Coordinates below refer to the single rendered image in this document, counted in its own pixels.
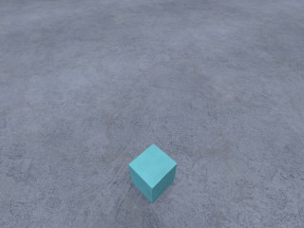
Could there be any carton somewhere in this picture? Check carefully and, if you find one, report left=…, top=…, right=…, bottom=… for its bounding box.
left=128, top=144, right=177, bottom=203

